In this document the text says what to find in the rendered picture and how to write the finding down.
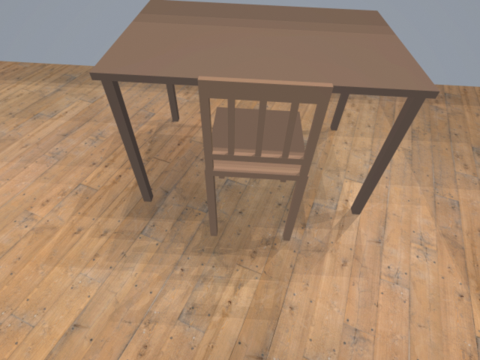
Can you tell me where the table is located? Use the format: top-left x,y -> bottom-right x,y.
89,0 -> 440,215

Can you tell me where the chair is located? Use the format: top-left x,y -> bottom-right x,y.
198,76 -> 334,241

